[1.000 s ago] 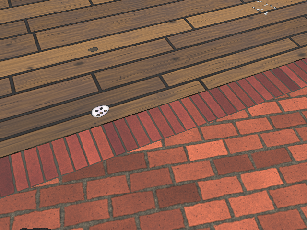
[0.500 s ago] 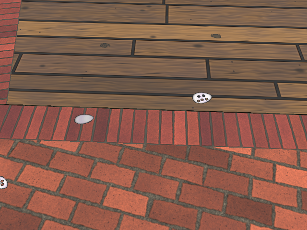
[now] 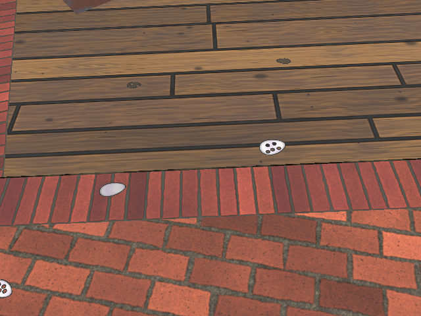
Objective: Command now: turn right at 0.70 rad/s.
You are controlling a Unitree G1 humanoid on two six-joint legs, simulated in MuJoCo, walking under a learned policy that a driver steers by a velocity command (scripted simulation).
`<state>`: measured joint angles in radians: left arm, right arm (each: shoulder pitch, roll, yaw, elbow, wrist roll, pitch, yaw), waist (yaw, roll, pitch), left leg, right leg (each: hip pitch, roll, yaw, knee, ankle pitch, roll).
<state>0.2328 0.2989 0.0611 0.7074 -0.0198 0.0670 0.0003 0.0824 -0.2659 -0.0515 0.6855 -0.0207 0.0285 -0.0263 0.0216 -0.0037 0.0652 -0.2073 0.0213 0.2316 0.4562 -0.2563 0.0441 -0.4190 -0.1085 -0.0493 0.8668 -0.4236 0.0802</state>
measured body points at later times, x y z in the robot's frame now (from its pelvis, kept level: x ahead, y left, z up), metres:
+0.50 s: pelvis +0.04 -0.04 +0.00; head +0.06 -0.07 +0.45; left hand +0.32 +0.15 -0.06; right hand +0.08 -0.36 -0.11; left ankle +0.13 +0.09 -0.70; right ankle -0.01 -0.12 -0.74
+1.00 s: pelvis +0.12 -0.06 +0.00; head +0.13 -0.08 +0.45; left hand +0.19 +0.23 -0.09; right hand +0.29 -0.34 -0.08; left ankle +0.16 +0.10 -0.65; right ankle +0.04 -0.16 -0.74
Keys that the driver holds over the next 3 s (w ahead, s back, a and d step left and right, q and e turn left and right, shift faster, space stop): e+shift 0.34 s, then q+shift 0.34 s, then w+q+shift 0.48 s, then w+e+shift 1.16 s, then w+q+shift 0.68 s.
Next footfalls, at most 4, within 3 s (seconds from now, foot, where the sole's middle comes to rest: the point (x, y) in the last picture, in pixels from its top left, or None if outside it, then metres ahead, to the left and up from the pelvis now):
0.10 right None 0.03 -0.13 -0.77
0.56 left None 0.16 0.07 -0.77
0.86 right None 0.08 -0.17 -0.77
1.32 left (181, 307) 0.48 0.16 -0.77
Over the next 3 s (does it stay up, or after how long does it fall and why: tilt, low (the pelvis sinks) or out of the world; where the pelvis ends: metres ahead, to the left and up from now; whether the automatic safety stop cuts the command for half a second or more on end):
stays up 1.65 -0.28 -0.01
